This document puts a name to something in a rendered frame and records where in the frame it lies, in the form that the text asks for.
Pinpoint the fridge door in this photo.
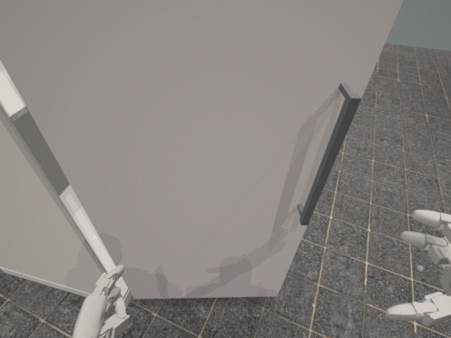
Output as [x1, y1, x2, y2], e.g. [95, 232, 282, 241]
[0, 0, 403, 299]

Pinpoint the robot right hand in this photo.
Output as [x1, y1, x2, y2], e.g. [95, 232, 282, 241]
[385, 210, 451, 326]

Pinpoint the robot left hand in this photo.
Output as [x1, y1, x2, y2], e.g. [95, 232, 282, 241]
[73, 265, 130, 338]

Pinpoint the handle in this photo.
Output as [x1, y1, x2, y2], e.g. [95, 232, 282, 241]
[297, 83, 362, 225]

